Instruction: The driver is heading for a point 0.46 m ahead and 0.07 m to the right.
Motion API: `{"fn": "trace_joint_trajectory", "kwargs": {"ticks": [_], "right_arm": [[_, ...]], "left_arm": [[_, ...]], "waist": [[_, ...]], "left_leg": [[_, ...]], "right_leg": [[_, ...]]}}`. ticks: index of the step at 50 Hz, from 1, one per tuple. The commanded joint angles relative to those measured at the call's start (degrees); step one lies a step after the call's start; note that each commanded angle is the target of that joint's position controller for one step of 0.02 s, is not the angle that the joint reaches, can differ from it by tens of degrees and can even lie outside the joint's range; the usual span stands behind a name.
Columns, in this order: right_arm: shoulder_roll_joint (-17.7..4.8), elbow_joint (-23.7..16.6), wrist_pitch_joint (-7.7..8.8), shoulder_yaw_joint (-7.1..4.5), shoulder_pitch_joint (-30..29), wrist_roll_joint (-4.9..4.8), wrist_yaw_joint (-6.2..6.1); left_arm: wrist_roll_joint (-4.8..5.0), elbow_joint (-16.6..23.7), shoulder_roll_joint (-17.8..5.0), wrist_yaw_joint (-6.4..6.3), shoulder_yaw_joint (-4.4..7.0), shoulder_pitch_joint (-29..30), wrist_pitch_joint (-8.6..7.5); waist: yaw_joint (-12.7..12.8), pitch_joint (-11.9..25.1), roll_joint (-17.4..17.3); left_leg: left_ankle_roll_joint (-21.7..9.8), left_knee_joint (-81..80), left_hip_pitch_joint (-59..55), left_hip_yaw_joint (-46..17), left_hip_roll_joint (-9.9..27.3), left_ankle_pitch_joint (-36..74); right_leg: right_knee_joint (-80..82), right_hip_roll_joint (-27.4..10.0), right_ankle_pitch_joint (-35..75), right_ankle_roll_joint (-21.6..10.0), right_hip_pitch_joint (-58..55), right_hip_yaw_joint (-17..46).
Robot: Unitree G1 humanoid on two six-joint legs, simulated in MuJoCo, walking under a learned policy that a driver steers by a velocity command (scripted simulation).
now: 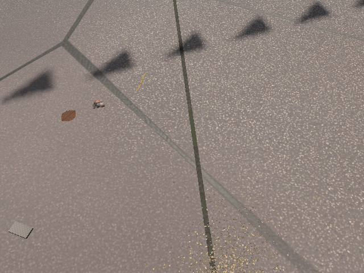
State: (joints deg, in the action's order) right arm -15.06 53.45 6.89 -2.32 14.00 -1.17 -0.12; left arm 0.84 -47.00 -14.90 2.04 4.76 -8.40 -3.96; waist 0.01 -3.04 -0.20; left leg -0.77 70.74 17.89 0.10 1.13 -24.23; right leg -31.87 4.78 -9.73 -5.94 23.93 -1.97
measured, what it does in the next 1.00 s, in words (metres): walks ahead, turning right: left foot, then right foot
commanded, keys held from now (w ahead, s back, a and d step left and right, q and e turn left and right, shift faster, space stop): e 0.70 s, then no key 0.30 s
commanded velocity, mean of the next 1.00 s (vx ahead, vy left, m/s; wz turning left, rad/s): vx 0.11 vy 0.00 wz -0.51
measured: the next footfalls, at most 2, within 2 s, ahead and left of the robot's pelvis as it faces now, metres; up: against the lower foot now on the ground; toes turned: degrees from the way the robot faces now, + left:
left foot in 0.32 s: +0.36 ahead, +0.10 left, +0.00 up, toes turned -17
right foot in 0.76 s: +0.20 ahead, -0.12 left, +0.00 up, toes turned -29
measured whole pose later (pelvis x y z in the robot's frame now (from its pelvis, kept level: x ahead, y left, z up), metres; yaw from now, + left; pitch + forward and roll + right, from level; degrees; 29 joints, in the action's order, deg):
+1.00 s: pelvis +0.21 -0.02 +0.02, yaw -30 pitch +2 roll +2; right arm -17.8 47.0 -1.7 -4.9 8.5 0.0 -1.7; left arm -1.0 -39.1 -13.8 -1.2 2.3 -10.9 0.3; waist -0.6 -0.9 -2.7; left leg 4.2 54.1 28.0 0.0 2.6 -19.1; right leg -26.0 1.2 -12.9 -2.9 14.5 0.6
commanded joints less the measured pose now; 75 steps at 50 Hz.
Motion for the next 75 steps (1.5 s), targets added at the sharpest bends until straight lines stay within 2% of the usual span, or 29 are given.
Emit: {"fn": "trace_joint_trajectory", "kwargs": {"ticks": [1, 4, 8, 12, 15, 16, 17, 18, 19, 20, 21, 24, 31, 37, 38, 39, 40, 41, 42, 44, 46, 49, 52, 55, 56, 58, 59, 61, 75], "right_arm": [[-8.38, -6.25, 2.21, -2.23, -3.56, 0.85, -0.24], [-6.03, -7.70, -0.25, -2.21, -2.48, 1.94, -0.80], [-3.85, -10.24, -1.19, -1.28, -8.68, 2.06, -1.03], [-5.70, -12.99, -1.79, -1.68, -13.52, 1.28, -0.43], [-8.32, -12.33, -1.02, -2.74, -9.64, 1.88, -0.25], [-9.41, -11.92, -0.53, -3.06, -6.84, 2.59, -0.48], [-12.29, -12.10, -0.62, -3.48, -3.06, 3.74, -1.13], [-13.33, -12.11, -1.74, -3.56, -2.27, 4.38, -1.16], [-10.41, -13.10, -2.71, -3.34, -4.29, 2.21, -1.10], [-6.84, -14.46, -3.35, -2.40, -6.13, 1.98, -1.39], [-6.12, -14.69, -4.15, -1.95, -8.05, 2.37, -1.50], [-7.43, -14.56, -5.39, -2.17, -11.07, 3.09, -1.96], [-9.83, -13.81, -6.30, -3.49, -10.32, 2.10, -2.33], [-10.23, -11.90, -7.35, -3.80, -9.02, -0.10, -1.54], [-7.90, -10.57, -7.51, -3.24, -6.28, -0.10, -1.10], [-3.37, -12.16, -7.32, -1.72, -5.57, 2.63, -0.19], [-6.36, -14.12, -6.93, -2.82, -10.21, 2.39, -0.80], [-8.59, -14.01, -7.09, -3.54, -12.30, 1.25, -1.24], [-8.59, -13.01, -7.41, -3.85, -10.53, 0.79, -1.47], [-8.14, -10.27, -8.08, -4.06, -6.97, 1.71, -2.09], [-7.23, -9.79, -7.98, -3.89, -5.71, 1.36, -1.92], [-4.91, -10.20, -7.82, -2.63, -7.72, 1.15, -1.57], [-5.39, -10.48, -7.81, -2.21, -8.51, 1.03, -1.14], [-5.17, -9.24, -7.41, -1.96, -5.91, 0.99, -0.87], [-5.29, -8.61, -7.06, -1.75, -4.56, 1.63, -0.70], [-11.56, -7.97, -6.74, -2.87, -3.51, 2.20, -0.95], [-9.20, -7.34, -6.70, -2.61, -5.04, 1.39, -0.57], [-6.16, -7.24, -6.19, -1.79, -6.38, 1.81, -0.27], [-5.41, -2.13, -5.69, -0.69, -5.36, 1.54, -1.31]], "left_arm": [[-0.81, 3.68, -5.59, -0.72, 1.18, -3.00, -0.82], [-0.68, 4.63, -8.35, -1.65, 1.67, -2.30, -0.45], [0.26, 4.85, -10.53, -3.26, 2.55, -4.68, 1.59], [0.38, 4.49, -9.35, -3.92, 2.25, -7.01, 3.22], [0.13, 6.26, -8.14, -4.60, 1.89, -3.97, 3.67], [-0.08, 7.20, -6.66, -4.56, 1.39, -3.49, 3.63], [-1.05, 8.64, -3.72, -4.47, 0.36, -4.31, 3.39], [-0.14, 8.39, -2.57, -4.09, -0.06, -16.67, 3.17], [0.25, 6.59, -9.08, -3.78, 1.04, -18.65, 3.63], [0.62, 6.83, -12.37, -4.04, 2.14, -12.24, 4.68], [0.55, 7.30, -12.09, -4.54, 2.34, -9.15, 5.89], [0.42, 8.90, -8.44, -4.67, 1.78, -8.23, 7.50], [0.00, 12.07, -6.20, -3.48, 0.67, -4.54, 6.72], [-0.55, 11.02, -7.19, -1.90, 1.62, -8.51, 7.07], [-0.82, 10.65, -9.08, -2.23, 2.25, -10.33, 7.05], [-1.11, 11.93, -14.84, -3.32, 3.18, -10.59, 7.01], [-2.85, 13.59, -16.73, -3.10, 3.18, -8.95, 6.11], [-3.50, 13.35, -14.40, -2.83, 2.56, -7.38, 4.97], [-2.82, 13.00, -12.42, -2.79, 1.93, -3.97, 4.12], [-1.42, 12.99, -8.64, -3.09, 0.49, 0.14, 3.57], [-1.86, 12.44, -6.25, -3.38, -0.60, 0.24, 3.24], [-1.77, 11.27, -6.41, -3.61, -0.60, -0.32, 3.29], [-1.86, 9.90, -7.79, -3.31, -0.24, -1.35, 3.83], [-1.04, 8.48, -6.39, -2.90, -0.90, -0.08, 3.98], [-0.72, 7.66, -5.78, -2.85, -1.13, -0.79, 3.82], [-2.15, 6.95, -5.25, -2.35, -1.15, -4.86, 2.69], [-2.30, 6.56, -4.71, -2.33, -1.27, -3.82, 2.57], [-1.77, 6.62, -5.44, -2.72, -0.93, 0.96, 3.17], [-1.33, -0.27, -4.28, -3.73, -0.36, -1.48, 4.00]], "waist": [[0.31, 7.02, -1.24], [-2.31, 5.13, -0.70], [0.03, 7.39, 4.01], [1.88, 8.30, 6.32], [-1.13, 8.50, 7.48], [-2.33, 10.46, 5.98], [-2.77, 16.22, -1.96], [2.64, 23.51, -16.71], [2.46, 23.46, -12.93], [0.06, 17.14, -7.64], [0.14, 13.64, -4.39], [1.34, 6.93, -7.55], [-0.37, 10.65, -8.28], [2.01, 9.50, -7.32], [2.09, 8.29, -2.01], [-0.38, 8.35, 15.89], [2.43, 7.95, 15.75], [2.81, 7.16, 10.62], [0.67, 6.20, 9.22], [-1.15, 6.74, 8.48], [-1.86, 7.99, 7.94], [-0.51, 7.61, 8.07], [1.13, 6.96, 8.52], [-0.59, 5.77, 7.19], [-1.53, 5.76, 5.60], [2.49, 7.86, -4.39], [2.04, 8.07, -7.24], [0.00, 5.97, -4.82], [-0.54, 3.11, 0.39]], "left_leg": [[0.02, -0.85, 20.13, -5.35, 4.78, 3.71], [3.33, -10.54, 15.00, -3.11, 3.93, 5.16], [4.60, -30.01, 8.30, -0.62, -1.46, 21.82], [4.30, -39.65, 6.16, -3.09, -3.48, 26.31], [2.11, -45.66, 2.96, -4.92, -2.34, 25.61], [0.21, -48.76, -3.44, -5.83, 0.76, 33.04], [-3.83, -46.33, -16.08, -14.53, 11.59, 52.15], [-15.94, -45.53, -30.05, -32.50, 25.58, 61.48], [-17.33, -47.57, -27.36, -36.82, 26.72, 45.04], [-14.61, -48.43, -22.01, -28.44, 21.84, 35.84], [-12.44, -50.02, -16.10, -22.75, 18.38, 28.32], [-11.36, -55.38, -2.77, -11.50, 12.54, 20.88], [-13.40, -55.97, -6.53, -3.89, 15.80, 25.37], [-7.61, -48.71, -3.64, 0.75, 15.04, 18.27], [-2.98, -41.85, 2.16, 4.28, 12.07, 12.15], [3.33, -23.63, 16.44, 10.43, 4.24, -7.94], [4.30, -13.02, 21.21, 2.97, 0.24, -14.37], [3.64, -7.93, 20.10, -0.44, 1.47, -9.95], [3.12, -7.35, 19.88, -1.46, 1.94, -4.85], [4.14, -6.16, 17.35, -1.36, 2.16, 1.93], [4.91, -6.99, 13.70, -1.47, 1.94, 5.33], [5.29, -20.08, 10.48, -1.62, 2.64, 6.15], [5.04, -28.51, 4.91, -0.45, 2.07, 2.10], [3.73, -42.25, -1.87, 0.45, 1.33, 9.15], [2.80, -48.99, -6.71, -0.37, 1.77, 18.69], [-0.37, -44.84, -13.41, -5.12, 7.67, 34.64], [-2.05, -44.85, -8.78, -4.72, 6.69, 25.31], [-0.83, -46.58, -4.78, -3.99, 5.01, 18.42], [0.07, -46.58, -5.32, -2.27, 2.81, 15.80]], "right_leg": [[15.96, -16.41, 21.74, -12.31, -21.21, 23.82], [15.97, -13.90, 37.59, -11.72, -10.95, 17.07], [12.91, -7.98, 36.75, -6.57, -6.35, 11.39], [8.95, -8.71, 23.54, -3.45, -9.83, 17.42], [1.78, -8.78, 17.73, -1.93, -13.51, 23.14], [-4.13, -5.93, 13.96, -0.01, -12.12, 22.29], [-17.69, -1.21, -2.37, 2.83, -5.02, 16.89], [-30.80, 5.25, -34.65, 5.61, 7.41, 13.20], [-38.25, -0.51, -31.04, 7.38, 11.40, 12.67], [-41.56, -2.43, -26.10, 8.86, 13.40, 10.66], [-41.94, -3.86, -22.09, 9.65, 13.36, 9.06], [-37.85, -5.49, -15.80, 10.08, 8.15, 5.35], [-19.62, -8.22, -10.84, 8.97, 1.38, 2.04], [2.10, -4.82, -3.33, 3.37, -12.27, -1.75], [8.85, -7.21, 2.32, 0.81, -17.88, 3.73], [11.40, -22.89, 18.64, -5.17, -25.31, 24.08], [13.66, -28.93, 19.98, -14.03, -17.04, 29.67], [14.58, -25.06, 15.08, -12.58, -14.44, 24.85], [14.25, -21.33, 12.35, -8.97, -13.71, 20.11], [13.50, -17.82, 14.76, -5.79, -13.02, 14.76], [12.94, -16.47, 19.28, -5.98, -13.07, 12.26], [11.98, -15.80, 18.32, -5.83, -15.91, 11.54], [11.34, -17.06, 16.42, -7.47, -15.19, 13.87], [9.61, -16.10, 14.94, -6.28, -13.45, 15.01], [9.15, -14.84, 13.06, -4.13, -11.87, 14.54], [6.52, -8.18, 2.98, 0.98, -8.33, 9.61], [7.15, -6.03, 0.74, 2.87, -11.26, 6.90], [5.52, -6.01, 1.89, 3.44, -13.12, 6.35], [7.03, -6.48, 4.41, 3.92, -13.40, 6.58]]}}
